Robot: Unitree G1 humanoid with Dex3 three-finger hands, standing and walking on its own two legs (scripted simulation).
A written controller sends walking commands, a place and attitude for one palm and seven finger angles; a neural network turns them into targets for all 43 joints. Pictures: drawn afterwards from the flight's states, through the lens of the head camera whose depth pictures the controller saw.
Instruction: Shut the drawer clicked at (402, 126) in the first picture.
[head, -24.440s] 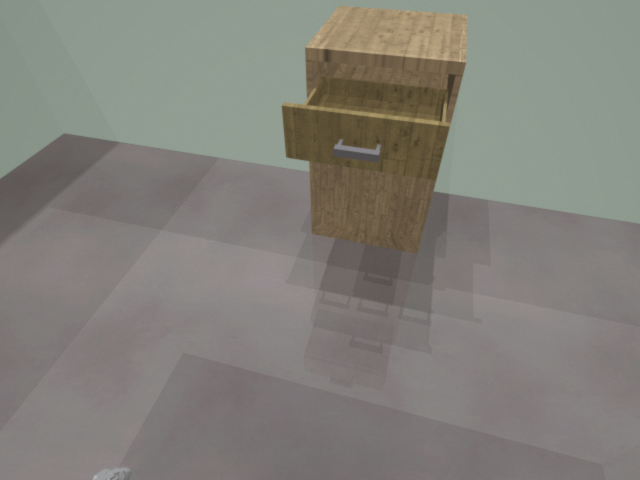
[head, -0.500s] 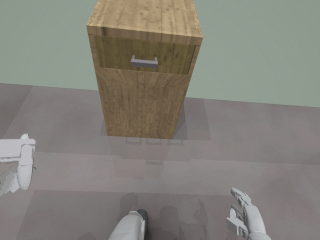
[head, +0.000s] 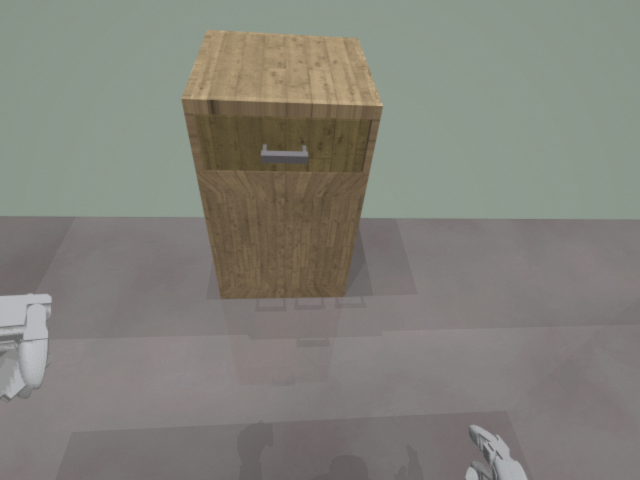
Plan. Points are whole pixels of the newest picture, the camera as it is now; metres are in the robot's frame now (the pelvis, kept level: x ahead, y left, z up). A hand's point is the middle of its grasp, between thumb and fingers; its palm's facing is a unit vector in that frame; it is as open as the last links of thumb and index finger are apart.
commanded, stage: stop stepping back and stand still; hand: left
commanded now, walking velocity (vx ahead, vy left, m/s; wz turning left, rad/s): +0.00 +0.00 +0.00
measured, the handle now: (284, 152) +0.88 +0.12 -0.09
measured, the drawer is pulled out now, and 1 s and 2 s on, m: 0.00 0.00 0.00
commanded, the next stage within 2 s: let the arm hang, fingers relaxed in 0.26 s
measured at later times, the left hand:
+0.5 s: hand (116, 422) +0.19 +0.26 -0.03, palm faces +0.14 -0.88 -0.46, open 3.1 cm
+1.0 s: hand out of the picture -0.09 +0.21 -0.18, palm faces +0.08 -0.97 -0.24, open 5.9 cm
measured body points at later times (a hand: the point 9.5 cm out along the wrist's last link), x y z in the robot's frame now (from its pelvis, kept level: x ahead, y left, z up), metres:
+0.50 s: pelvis -0.01 +0.01 -0.03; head -0.01 -0.02 +0.42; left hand +0.18 +0.30 +0.00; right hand +0.14 -0.23 -0.15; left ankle +0.06 +0.13 -0.75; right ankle -0.05 -0.08 -0.75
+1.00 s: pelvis -0.01 +0.03 -0.01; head +0.01 +0.02 +0.44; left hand -0.09 +0.26 -0.16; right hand +0.01 -0.20 -0.18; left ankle +0.05 +0.13 -0.75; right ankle -0.05 -0.08 -0.75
